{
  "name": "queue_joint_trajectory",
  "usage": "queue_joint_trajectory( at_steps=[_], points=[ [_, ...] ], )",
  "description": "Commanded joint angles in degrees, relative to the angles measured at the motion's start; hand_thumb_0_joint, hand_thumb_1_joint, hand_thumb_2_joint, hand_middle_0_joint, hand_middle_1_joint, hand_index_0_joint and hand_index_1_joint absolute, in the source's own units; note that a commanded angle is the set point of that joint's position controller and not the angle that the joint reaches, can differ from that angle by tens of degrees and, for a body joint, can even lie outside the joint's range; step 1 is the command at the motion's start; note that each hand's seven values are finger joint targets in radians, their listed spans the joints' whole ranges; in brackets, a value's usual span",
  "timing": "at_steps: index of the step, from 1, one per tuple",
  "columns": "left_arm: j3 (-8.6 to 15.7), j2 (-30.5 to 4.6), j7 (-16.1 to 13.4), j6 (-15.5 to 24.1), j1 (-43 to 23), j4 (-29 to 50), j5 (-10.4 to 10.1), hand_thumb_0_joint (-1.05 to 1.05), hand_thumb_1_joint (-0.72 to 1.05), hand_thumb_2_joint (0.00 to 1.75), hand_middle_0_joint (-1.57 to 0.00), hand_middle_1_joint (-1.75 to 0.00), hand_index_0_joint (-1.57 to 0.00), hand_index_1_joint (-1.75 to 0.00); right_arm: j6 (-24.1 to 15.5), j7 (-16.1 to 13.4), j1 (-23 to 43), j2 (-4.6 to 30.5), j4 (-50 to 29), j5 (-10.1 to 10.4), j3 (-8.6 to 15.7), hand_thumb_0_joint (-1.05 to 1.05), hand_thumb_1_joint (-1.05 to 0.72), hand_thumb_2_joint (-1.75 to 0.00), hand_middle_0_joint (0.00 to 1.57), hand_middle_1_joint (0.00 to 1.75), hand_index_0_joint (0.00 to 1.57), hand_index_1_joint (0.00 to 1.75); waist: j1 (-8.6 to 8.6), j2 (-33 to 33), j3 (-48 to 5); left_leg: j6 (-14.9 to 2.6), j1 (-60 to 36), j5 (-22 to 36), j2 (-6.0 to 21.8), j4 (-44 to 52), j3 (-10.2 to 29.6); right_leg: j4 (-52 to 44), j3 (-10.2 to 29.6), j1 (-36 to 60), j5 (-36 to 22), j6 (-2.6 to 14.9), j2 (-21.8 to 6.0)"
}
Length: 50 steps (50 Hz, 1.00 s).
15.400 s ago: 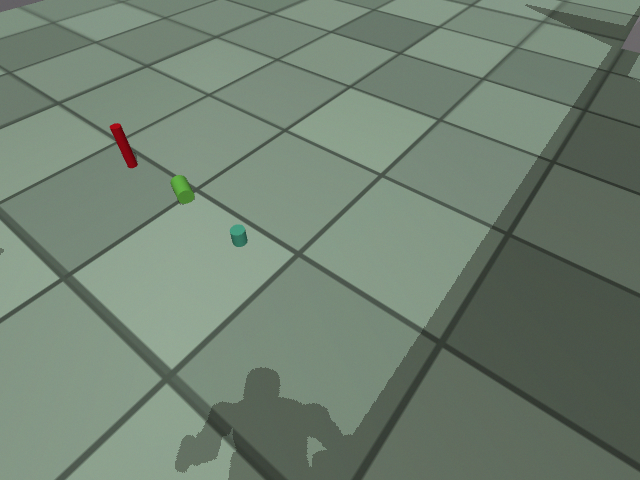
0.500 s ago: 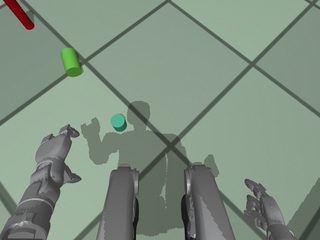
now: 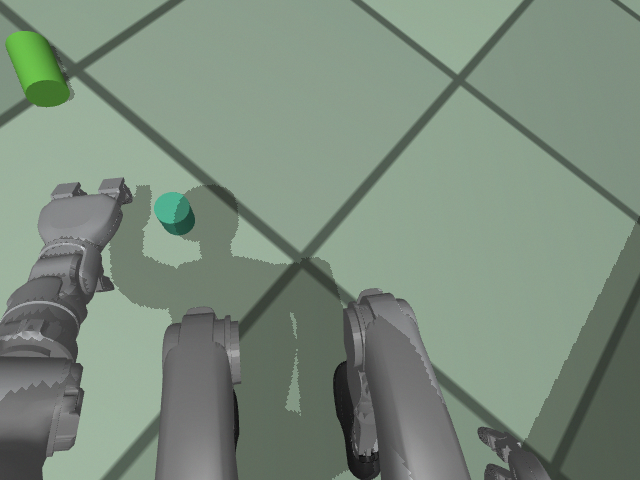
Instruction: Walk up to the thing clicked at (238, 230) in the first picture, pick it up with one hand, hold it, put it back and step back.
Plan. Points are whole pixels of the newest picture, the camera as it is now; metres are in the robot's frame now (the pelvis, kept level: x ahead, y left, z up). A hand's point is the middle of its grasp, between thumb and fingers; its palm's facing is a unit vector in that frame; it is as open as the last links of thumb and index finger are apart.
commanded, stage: rise first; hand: left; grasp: from above
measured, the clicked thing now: (175, 214) +0.54 +0.20 -0.35
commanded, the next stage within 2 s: none
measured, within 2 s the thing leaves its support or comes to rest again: neither
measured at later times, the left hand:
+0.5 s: hand (123, 230) +0.47 +0.25 -0.21, palm faces -0.46 -0.02 -0.89, open 13.5 cm
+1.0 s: hand (132, 224) +0.48 +0.24 -0.22, palm faces -0.46 -0.02 -0.89, open 13.7 cm
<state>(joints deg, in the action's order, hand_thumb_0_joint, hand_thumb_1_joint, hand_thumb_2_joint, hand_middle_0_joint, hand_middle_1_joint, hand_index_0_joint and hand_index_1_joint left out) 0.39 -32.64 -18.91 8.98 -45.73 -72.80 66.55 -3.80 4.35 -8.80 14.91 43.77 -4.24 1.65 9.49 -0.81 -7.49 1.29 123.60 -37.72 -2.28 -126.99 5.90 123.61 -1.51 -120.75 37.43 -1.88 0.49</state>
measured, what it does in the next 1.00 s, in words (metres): stands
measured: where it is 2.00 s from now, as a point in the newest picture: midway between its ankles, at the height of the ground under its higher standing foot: (291, 451)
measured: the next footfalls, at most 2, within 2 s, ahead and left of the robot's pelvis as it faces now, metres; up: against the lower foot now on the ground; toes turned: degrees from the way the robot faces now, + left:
none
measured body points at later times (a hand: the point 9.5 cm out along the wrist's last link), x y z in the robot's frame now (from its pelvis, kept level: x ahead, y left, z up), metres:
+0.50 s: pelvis +0.01 +0.00 -0.03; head +0.25 +0.05 +0.34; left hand +0.49 +0.25 -0.16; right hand +0.07 -0.27 -0.15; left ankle +0.09 +0.12 -0.35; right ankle +0.10 -0.13 -0.35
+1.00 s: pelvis +0.01 +0.00 -0.04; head +0.26 +0.05 +0.33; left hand +0.50 +0.24 -0.17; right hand +0.05 -0.28 -0.15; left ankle +0.09 +0.12 -0.35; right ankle +0.10 -0.13 -0.35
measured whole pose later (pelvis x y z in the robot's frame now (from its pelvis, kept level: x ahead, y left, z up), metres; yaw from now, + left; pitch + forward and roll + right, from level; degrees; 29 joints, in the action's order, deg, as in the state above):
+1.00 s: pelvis +0.01 +0.00 -0.04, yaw -3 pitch +36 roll -7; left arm 2.2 -37.8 -25.1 9.6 -56.5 -84.7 72.4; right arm -2.5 7.8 -9.0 15.7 42.8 -7.9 -2.5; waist 14.1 0.1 -4.0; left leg 1.3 131.9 -40.3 -1.8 -135.9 7.5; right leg 131.0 -2.7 -128.8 38.8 -2.5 1.7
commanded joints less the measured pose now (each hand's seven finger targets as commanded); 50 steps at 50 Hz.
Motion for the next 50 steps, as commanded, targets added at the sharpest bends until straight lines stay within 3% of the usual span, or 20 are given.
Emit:
queue_joint_trajectory(
  at_steps=[1,10,11,15,20,23,25,27,33,35,39,40,43,44,46,48,50],
  points=[
    [1.5,-12.6,-3.5,0.4,-18.2,4.2,2.3,0.00,-0.45,0.95,-0.18,-0.87,-0.16,-0.88,-0.1,-0.3,-8.6,12.2,-2.2,-0.2,3.4,0.00,-0.90,-0.90,0.20,0.30,0.20,0.30,0.51,-12.0,-35.0,-2.19,-27.8,7.4,-0.3,14.1,-4.3,-10.8,-5.4,14.2,-8.2,4.55,0.9],
    [2.1,-14.0,-5.8,2.1,-22.4,0.9,5.3,0.00,-0.42,0.91,-0.18,-0.89,-0.18,-0.89,0.7,0.9,-9.5,12.5,-2.0,-1.6,3.3,0.00,-0.90,-0.90,0.20,0.30,0.20,0.30,2.01,-12.5,-35.9,-2.63,-26.0,6.8,0.0,10.8,-4.3,-8.9,-5.6,12.1,-8.1,4.15,0.9],
    [2.0,-13.3,-6.1,2.1,-23.5,1.2,5.0,0.00,-0.42,0.91,-0.18,-0.89,-0.18,-0.89,0.6,1.0,-9.8,12.3,-1.9,-1.9,3.1,0.00,-0.90,-0.90,0.20,0.30,0.20,0.30,2.68,-11.7,-35.8,-2.88,-25.2,6.8,-0.1,10.3,-4.5,-9.1,-5.6,12.7,-8.4,4.01,1.0],
    [2.9,-14.2,-7.4,1.7,-26.2,0.8,4.8,0.00,-0.44,0.93,-0.15,-0.93,-0.16,-0.92,0.5,1.2,-11.0,12.6,-1.4,-2.4,3.0,0.00,-0.91,-0.90,0.20,0.30,0.20,0.30,2.77,-12.9,-38.3,-2.79,-26.5,7.6,0.3,9.5,-4.4,-8.3,-5.7,12.2,-9.3,4.01,1.0],
    [3.1,-15.3,-8.2,1.1,-27.2,-0.7,4.9,0.00,-0.44,0.92,-0.15,-0.94,-0.16,-0.93,0.6,1.5,-11.0,12.2,-1.1,-2.8,2.5,0.00,-0.91,-0.90,0.20,0.30,0.20,0.30,3.17,-11.2,-37.6,-3.43,-23.1,7.7,0.4,7.8,-5.0,-8.2,-5.5,13.5,-9.9,3.73,1.4],
    [3.2,-15.2,-7.9,0.8,-27.0,-1.4,5.2,0.00,-0.45,0.93,-0.14,-0.95,-0.15,-0.94,0.6,1.8,-11.6,12.7,-1.0,-2.9,2.4,0.00,-0.91,-0.90,0.20,0.30,0.20,0.30,3.39,-14.0,-38.0,-2.85,-24.8,9.2,0.6,7.9,-4.3,-6.6,-5.9,12.1,-11.0,4.06,1.2],
    [3.7,-16.1,-8.2,0.4,-27.3,-1.1,5.1,0.00,-0.46,0.93,-0.13,-0.97,-0.14,-0.95,0.9,1.7,-11.6,12.7,-1.1,-2.8,2.3,0.00,-0.91,-0.90,0.20,0.30,0.20,0.30,3.01,-13.6,-38.9,-2.91,-24.9,9.2,0.7,7.8,-4.2,-6.4,-6.1,12.2,-11.1,4.13,1.5],
    [3.4,-14.9,-8.1,0.2,-26.0,-3.3,4.8,0.00,-0.45,0.92,-0.14,-0.96,-0.15,-0.94,0.9,2.0,-11.7,12.6,-1.3,-3.0,2.0,0.00,-0.90,-0.90,0.20,0.30,0.20,0.30,3.62,-12.4,-36.8,-3.04,-23.3,8.6,0.7,7.6,-4.1,-6.6,-6.1,11.7,-10.7,3.94,1.3],
    [3.3,-15.6,-7.7,-0.1,-25.4,-4.0,4.4,0.00,-0.44,0.92,-0.13,-0.98,-0.15,-0.96,1.3,2.3,-12.7,12.7,-1.1,-3.3,1.1,0.00,-0.90,-0.90,0.20,0.30,0.20,0.30,4.26,-10.5,-37.3,-3.65,-21.2,11.4,0.6,5.4,-4.8,-6.9,-5.6,16.6,-14.7,3.27,1.5],
    [3.7,-16.8,-7.7,0.2,-27.7,-2.1,4.4,0.00,-0.45,0.93,-0.12,-0.99,-0.14,-0.97,1.4,2.3,-12.9,13.1,-1.1,-3.1,1.1,0.00,-0.90,-0.90,0.20,0.30,0.20,0.30,3.99,-12.8,-38.8,-3.31,-22.5,11.7,0.7,5.7,-4.5,-6.2,-5.9,15.6,-14.5,3.66,1.6],
    [3.2,-16.1,-7.7,0.5,-26.9,-4.1,4.7,0.00,-0.45,0.93,-0.12,-1.00,-0.14,-0.98,1.4,2.6,-12.6,13.3,-1.2,-3.5,0.6,0.00,-0.91,-0.90,0.20,0.30,0.20,0.30,4.72,-12.6,-36.1,-3.38,-20.7,9.8,0.7,5.2,-4.4,-6.1,-6.1,14.6,-13.1,3.68,1.8],
    [4.2,-18.1,-7.9,0.9,-29.7,-1.1,4.6,0.00,-0.46,0.93,-0.11,-1.00,-0.13,-0.98,1.4,2.5,-12.8,13.7,-1.2,-3.4,0.5,0.00,-0.90,-0.90,0.20,0.30,0.20,0.30,4.46,-14.2,-37.8,-3.24,-21.0,9.7,0.6,5.4,-4.4,-5.8,-6.3,14.4,-12.7,3.77,1.7],
    [2.9,-16.7,-8.0,0.9,-28.6,-4.1,5.1,0.00,-0.49,0.96,-0.09,-1.02,-0.11,-1.00,1.3,2.5,-12.3,13.8,-1.4,-3.4,0.3,0.00,-0.91,-0.90,0.20,0.30,0.20,0.30,5.23,-13.9,-35.1,-3.14,-20.3,7.6,0.8,5.5,-4.1,-5.6,-6.7,12.2,-10.6,4.08,2.1],
    [3.0,-16.5,-8.2,0.9,-28.7,-4.5,5.1,0.00,-0.57,1.04,-0.10,-0.96,-0.07,-0.99,1.3,2.5,-12.3,14.0,-1.2,-3.4,0.1,0.00,-0.91,-0.90,0.20,0.30,0.20,0.30,5.21,-13.8,-34.8,-3.13,-20.2,7.4,0.7,5.7,-4.0,-5.7,-6.8,11.4,-10.5,4.06,2.0],
    [3.1,-17.0,-8.3,0.8,-29.5,-4.3,4.9,0.00,-0.48,0.96,-0.11,-1.00,-0.12,-0.99,1.1,2.5,-12.4,14.2,-1.4,-3.5,0.1,0.00,-0.91,-0.90,0.20,0.30,0.20,0.30,5.27,-13.9,-34.8,-3.20,-20.4,7.2,0.7,5.5,-4.1,-5.6,-6.8,11.5,-10.4,4.04,2.0],
    [3.4,-17.8,-8.6,0.4,-28.9,-4.9,5.0,0.00,-0.49,0.97,-0.12,-0.98,-0.12,-0.98,1.1,2.6,-12.4,14.5,-1.4,-3.4,0.0,0.00,-0.91,-0.90,0.20,0.30,0.20,0.30,4.83,-15.1,-35.0,-2.82,-21.4,7.5,0.8,5.8,-3.9,-5.0,-7.0,10.8,-10.4,4.23,2.0],
    [2.6,-16.6,-8.5,0.4,-30.4,-3.7,5.0,0.00,-0.51,0.98,-0.10,-1.00,-0.10,-0.99,1.1,2.6,-12.4,14.7,-1.3,-3.5,-0.1,0.00,-0.90,-0.90,0.20,0.30,0.20,0.30,5.43,-16.2,-35.9,-2.63,-22.2,8.3,0.9,5.7,-3.6,-4.6,-7.3,10.3,-11.1,4.23,2.0]
  ],
)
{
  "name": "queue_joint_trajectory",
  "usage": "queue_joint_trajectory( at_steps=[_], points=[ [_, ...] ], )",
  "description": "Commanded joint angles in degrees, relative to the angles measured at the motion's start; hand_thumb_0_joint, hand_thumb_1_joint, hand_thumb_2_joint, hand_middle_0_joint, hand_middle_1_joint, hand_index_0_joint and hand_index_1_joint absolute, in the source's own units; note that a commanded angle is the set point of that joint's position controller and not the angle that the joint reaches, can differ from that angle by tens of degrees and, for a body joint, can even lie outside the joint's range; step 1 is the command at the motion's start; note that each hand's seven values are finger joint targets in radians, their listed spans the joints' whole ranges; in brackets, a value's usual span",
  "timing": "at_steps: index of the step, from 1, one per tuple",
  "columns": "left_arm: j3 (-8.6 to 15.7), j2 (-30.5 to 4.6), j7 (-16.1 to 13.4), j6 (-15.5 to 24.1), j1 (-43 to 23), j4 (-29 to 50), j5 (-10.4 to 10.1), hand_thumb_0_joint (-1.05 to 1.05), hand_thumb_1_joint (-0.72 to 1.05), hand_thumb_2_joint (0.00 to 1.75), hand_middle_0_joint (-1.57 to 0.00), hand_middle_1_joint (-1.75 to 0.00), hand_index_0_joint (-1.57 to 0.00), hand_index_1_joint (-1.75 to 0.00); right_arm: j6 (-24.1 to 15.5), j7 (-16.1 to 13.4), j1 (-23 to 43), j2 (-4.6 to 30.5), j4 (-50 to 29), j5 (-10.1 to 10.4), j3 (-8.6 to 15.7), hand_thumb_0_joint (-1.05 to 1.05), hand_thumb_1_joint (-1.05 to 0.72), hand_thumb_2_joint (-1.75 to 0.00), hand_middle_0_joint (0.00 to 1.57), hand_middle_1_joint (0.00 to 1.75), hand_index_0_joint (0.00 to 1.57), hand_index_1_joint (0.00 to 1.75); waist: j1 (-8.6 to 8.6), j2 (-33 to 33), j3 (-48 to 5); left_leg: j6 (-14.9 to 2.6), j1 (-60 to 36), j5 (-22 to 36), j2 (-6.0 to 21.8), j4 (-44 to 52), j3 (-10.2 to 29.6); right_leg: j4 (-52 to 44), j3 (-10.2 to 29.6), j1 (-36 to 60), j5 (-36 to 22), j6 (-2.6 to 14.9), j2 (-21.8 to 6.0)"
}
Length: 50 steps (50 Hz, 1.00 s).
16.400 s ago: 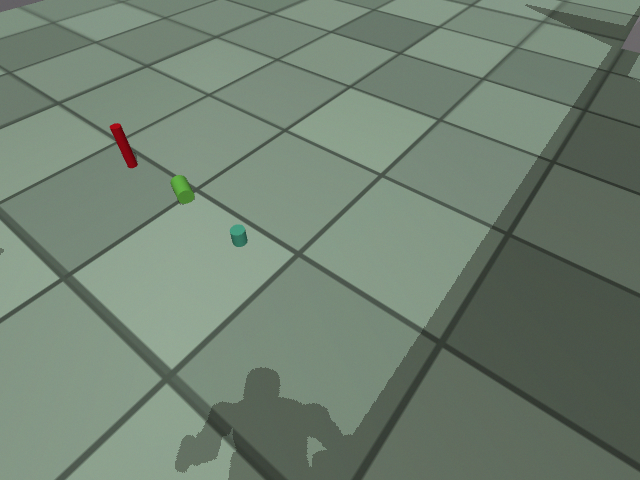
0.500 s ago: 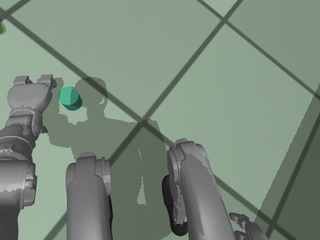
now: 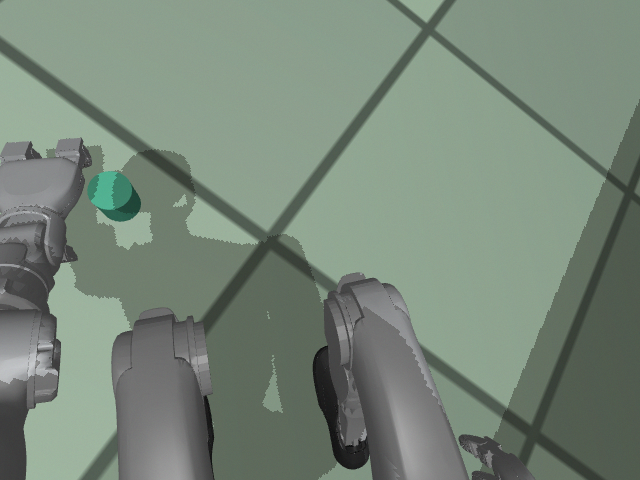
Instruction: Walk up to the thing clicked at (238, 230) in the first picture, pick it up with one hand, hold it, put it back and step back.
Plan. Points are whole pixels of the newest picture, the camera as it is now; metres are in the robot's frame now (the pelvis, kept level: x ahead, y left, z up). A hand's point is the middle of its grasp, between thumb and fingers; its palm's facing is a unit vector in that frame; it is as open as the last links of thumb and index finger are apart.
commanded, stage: rise first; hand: left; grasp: from above
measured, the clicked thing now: (115, 197) +0.52 +0.23 -0.31
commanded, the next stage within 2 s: none
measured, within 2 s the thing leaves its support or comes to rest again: neither
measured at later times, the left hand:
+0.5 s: hand (63, 206) +0.47 +0.26 -0.19, palm faces -0.45 -0.04 -0.89, open 13.7 cm
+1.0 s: hand (54, 198) +0.48 +0.27 -0.18, palm faces -0.46 -0.05 -0.89, open 13.8 cm
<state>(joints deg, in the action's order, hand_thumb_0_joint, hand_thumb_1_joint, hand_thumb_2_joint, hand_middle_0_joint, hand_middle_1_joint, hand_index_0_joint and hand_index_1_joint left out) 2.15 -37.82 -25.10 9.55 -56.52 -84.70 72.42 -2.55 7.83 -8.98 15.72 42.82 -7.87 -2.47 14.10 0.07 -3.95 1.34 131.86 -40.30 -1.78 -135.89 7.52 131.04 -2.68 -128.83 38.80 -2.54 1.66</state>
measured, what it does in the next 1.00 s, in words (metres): stands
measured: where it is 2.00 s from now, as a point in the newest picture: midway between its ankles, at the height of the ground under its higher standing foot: (273, 448)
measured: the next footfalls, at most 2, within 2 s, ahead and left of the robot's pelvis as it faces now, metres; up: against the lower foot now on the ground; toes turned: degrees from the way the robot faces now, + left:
none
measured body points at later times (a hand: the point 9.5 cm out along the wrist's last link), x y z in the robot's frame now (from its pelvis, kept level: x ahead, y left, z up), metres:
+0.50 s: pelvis +0.00 +0.00 -0.01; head +0.25 +0.06 +0.36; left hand +0.49 +0.26 -0.14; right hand +0.03 -0.28 -0.11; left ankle +0.07 +0.13 -0.31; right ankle +0.10 -0.13 -0.31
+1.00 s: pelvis +0.00 +0.00 -0.01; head +0.25 +0.07 +0.36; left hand +0.50 +0.27 -0.13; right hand +0.03 -0.27 -0.10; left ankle +0.07 +0.13 -0.31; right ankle +0.10 -0.13 -0.31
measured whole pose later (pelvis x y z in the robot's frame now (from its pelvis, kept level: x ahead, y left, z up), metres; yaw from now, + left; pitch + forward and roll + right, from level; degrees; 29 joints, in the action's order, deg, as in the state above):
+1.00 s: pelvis +0.00 +0.00 -0.01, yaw -1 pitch +35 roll -9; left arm 2.1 -42.4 -22.5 9.1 -60.5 -86.9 72.0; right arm -2.1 7.9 -9.6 16.1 40.8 -7.9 -6.0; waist 16.4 0.1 -2.3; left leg 1.3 132.9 -40.0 -2.0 -137.3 8.7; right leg 131.5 -3.7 -129.2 38.2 -2.8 1.7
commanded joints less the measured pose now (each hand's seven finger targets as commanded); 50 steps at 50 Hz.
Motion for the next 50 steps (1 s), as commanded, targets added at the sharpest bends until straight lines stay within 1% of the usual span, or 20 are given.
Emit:
queue_joint_trajectory(
  at_steps=[1,5,6,12,15,17,20,22,23,24,25,26,31,33,36,39,44,45,48,50],
  points=[
    [1.0,-12.2,-2.3,-0.3,-19.6,7.1,-0.6,0.00,-0.49,0.97,-0.10,-1.00,-0.11,-0.99,-0.2,-0.9,-12.4,14.0,-0.4,0.2,4.0,0.00,-0.91,-0.90,0.20,0.30,0.20,0.30,1.12,-16.7,-39.2,-2.79,-30.1,11.0,0.4,14.4,-5.2,-11.9,-6.1,18.5,-12.8,4.90,0.8],
    [0.4,-11.7,-1.9,-0.5,-20.0,6.3,-1.0,0.00,-0.46,0.94,-0.13,-0.99,-0.13,-0.98,-0.3,-0.9,-12.8,13.8,-0.2,-0.1,3.5,0.00,-0.91,-0.90,0.20,0.30,0.20,0.30,1.82,-15.8,-38.6,-3.02,-29.1,11.9,0.3,13.2,-5.4,-12.0,-6.0,19.7,-14.0,4.56,0.8],
    [1.3,-13.0,-2.0,-0.5,-20.3,5.7,-1.1,0.00,-0.47,0.95,-0.12,-0.98,-0.13,-0.98,-0.3,-0.9,-13.0,14.3,-0.3,-0.1,3.4,0.00,-0.90,-0.90,0.20,0.30,0.20,0.30,1.73,-15.4,-38.5,-3.01,-28.6,11.6,0.3,13.3,-5.2,-11.9,-6.1,19.5,-13.6,4.53,0.7],
    [1.1,-13.8,-1.3,-0.3,-20.7,4.7,-1.3,0.00,-0.47,0.95,-0.12,-0.99,-0.13,-0.98,-0.5,-0.7,-12.6,14.3,-0.8,-0.4,2.6,0.00,-0.91,-0.90,0.20,0.30,0.20,0.30,2.55,-14.9,-36.3,-3.29,-26.1,9.4,0.2,12.5,-5.4,-12.0,-6.1,19.5,-11.7,4.44,0.8],
    [2.1,-15.9,-1.4,0.2,-21.6,5.9,-0.9,0.00,-0.48,0.96,-0.12,-0.99,-0.12,-0.98,-0.6,-0.7,-13.0,14.6,-1.1,-0.4,2.3,0.00,-0.90,-0.90,0.20,0.30,0.20,0.30,2.38,-15.8,-38.2,-3.15,-26.8,9.8,0.3,12.5,-5.0,-11.6,-6.5,19.7,-11.9,4.49,0.9],
    [1.7,-14.9,-1.4,0.1,-19.8,4.9,-0.8,0.00,-0.48,0.95,-0.12,-0.99,-0.12,-0.99,-0.6,-0.5,-13.1,14.5,-1.1,-0.4,2.1,0.00,-0.91,-0.90,0.20,0.30,0.20,0.30,2.47,-16.0,-37.7,-3.11,-26.7,10.5,0.2,12.3,-5.3,-11.5,-6.4,20.5,-12.7,4.45,1.0],
    [2.6,-17.0,-1.7,0.3,-21.7,6.6,-1.0,0.00,-0.49,0.96,-0.11,-0.99,-0.12,-0.99,-0.5,-0.6,-13.3,14.6,-1.1,-0.4,1.9,0.00,-0.91,-0.90,0.20,0.30,0.20,0.30,2.49,-16.4,-39.3,-3.24,-26.4,11.0,0.2,11.6,-5.4,-11.3,-6.2,21.0,-13.3,4.31,1.0],
    [2.1,-16.2,-1.9,0.2,-21.1,5.9,-0.8,0.00,-0.49,0.96,-0.12,-0.98,-0.12,-0.97,-0.3,-0.7,-13.0,14.4,-1.0,-0.5,1.9,0.00,-0.91,-0.90,0.20,0.30,0.20,0.30,2.34,-16.7,-39.6,-3.09,-27.2,11.7,0.3,11.4,-5.4,-11.0,-6.3,20.9,-14.0,4.39,1.1],
    [2.3,-16.8,-2.0,0.3,-21.9,6.4,-0.6,0.00,-0.48,0.95,-0.13,-0.97,-0.13,-0.97,-0.3,-0.7,-13.5,14.6,-1.1,-0.5,1.8,0.00,-0.91,-0.90,0.20,0.30,0.20,0.30,2.74,-17.1,-39.6,-3.18,-26.9,11.9,0.3,11.2,-5.4,-11.2,-6.3,21.2,-14.4,4.23,1.1],
    [1.7,-15.8,-1.8,0.0,-20.6,4.6,-0.5,0.00,-0.49,0.95,-0.12,-0.99,-0.12,-0.98,-0.3,-0.5,-13.5,14.6,-1.1,-0.6,1.7,0.00,-0.91,-0.90,0.20,0.30,0.20,0.30,3.11,-16.5,-38.5,-3.17,-26.3,12.0,0.3,11.1,-5.3,-11.0,-6.5,21.3,-14.6,4.26,1.2],
    [1.9,-16.6,-1.8,0.1,-21.6,5.5,-1.0,0.00,-0.50,0.96,-0.11,-1.00,-0.11,-1.00,-0.3,-0.6,-13.3,14.5,-0.8,-0.5,1.7,0.00,-0.91,-0.90,0.20,0.30,0.20,0.30,2.68,-15.4,-38.7,-3.40,-25.8,11.7,0.3,10.9,-5.2,-11.3,-6.3,21.4,-14.4,4.19,1.3],
    [2.3,-17.4,-1.8,0.0,-21.2,5.2,-0.7,0.00,-0.51,0.97,-0.11,-0.99,-0.11,-0.99,-0.2,-0.7,-13.1,14.5,-1.0,-0.4,1.7,0.00,-0.91,-0.90,0.20,0.30,0.20,0.30,2.48,-16.0,-38.7,-3.39,-25.5,11.7,0.3,10.8,-5.4,-11.4,-6.1,21.6,-14.4,4.17,1.2],
    [1.4,-16.4,-1.3,-0.1,-22.1,4.8,-0.8,0.00,-0.49,0.96,-0.11,-1.00,-0.11,-1.00,-0.1,-0.6,-13.5,15.0,-1.1,-0.4,1.4,0.00,-0.90,-0.90,0.20,0.30,0.20,0.30,3.37,-18.9,-37.5,-2.61,-27.9,12.1,0.4,12.2,-4.6,-10.4,-7.2,18.9,-14.0,4.70,1.1],
    [2.0,-17.8,-1.2,0.1,-23.3,5.8,-0.6,0.00,-0.50,0.97,-0.11,-1.00,-0.11,-0.99,0.1,-0.7,-13.7,15.3,-1.3,-0.3,1.5,0.00,-0.90,-0.90,0.20,0.30,0.20,0.30,3.24,-18.1,-38.6,-2.72,-27.7,11.6,0.3,12.2,-4.4,-10.5,-7.2,19.2,-13.5,4.65,1.2],
    [0.9,-15.8,-0.8,-0.1,-22.6,6.1,-0.9,0.00,-0.49,0.95,-0.12,-0.99,-0.12,-0.99,0.2,-0.8,-13.8,15.0,-1.3,-0.3,1.5,0.00,-0.90,-0.90,0.20,0.30,0.20,0.30,3.38,-19.2,-39.2,-2.69,-28.9,12.7,0.3,11.9,-4.7,-10.7,-7.1,19.9,-15.0,4.58,1.2],
    [1.1,-16.3,-0.6,-0.6,-22.4,6.6,-1.2,0.00,-0.48,0.95,-0.11,-1.00,-0.12,-0.99,0.4,-0.8,-13.5,15.0,-1.5,0.0,1.5,0.00,-0.90,-0.90,0.20,0.30,0.20,0.30,2.72,-19.6,-38.8,-2.61,-29.3,13.1,0.3,12.5,-4.9,-11.0,-6.9,19.7,-15.2,4.64,1.1],
    [0.6,-16.4,0.3,-0.6,-22.5,5.5,-1.1,0.00,-0.52,0.98,-0.10,-1.02,-0.10,-1.01,0.8,-0.9,-13.9,14.8,-1.7,0.0,1.2,0.00,-0.91,-0.90,0.20,0.30,0.20,0.30,3.64,-16.8,-38.0,-3.12,-27.1,12.1,0.3,12.1,-4.9,-12.1,-6.6,21.7,-14.8,4.30,1.3],
    [0.8,-17.3,0.4,-0.5,-22.9,5.8,-1.1,0.00,-0.52,0.98,-0.10,-1.01,-0.10,-1.01,0.8,-1.0,-13.8,14.9,-1.6,0.0,1.1,0.00,-0.91,-0.90,0.20,0.30,0.20,0.30,3.15,-16.8,-38.6,-3.13,-26.9,12.2,0.3,12.1,-4.9,-11.9,-6.6,21.8,-14.8,4.34,1.3],
    [0.8,-16.6,0.7,-0.5,-22.6,5.5,-1.5,0.00,-0.49,0.96,-0.12,-1.00,-0.12,-1.00,0.6,-0.8,-13.6,14.8,-1.8,0.1,1.0,0.00,-0.91,-0.90,0.20,0.30,0.20,0.30,3.28,-18.0,-36.8,-2.76,-28.1,12.0,0.4,13.0,-4.5,-11.5,-6.9,19.8,-14.1,4.61,1.1],
    [1.5,-18.1,0.6,-0.2,-22.2,5.2,-1.0,0.00,-0.51,0.97,-0.11,-1.00,-0.11,-1.00,0.7,-1.0,-13.1,15.0,-2.2,0.3,1.0,0.00,-0.90,-0.90,0.20,0.30,0.20,0.30,2.76,-18.2,-37.5,-2.76,-27.9,11.0,0.3,13.1,-4.5,-11.4,-7.0,19.5,-13.1,4.68,1.2]
  ],
)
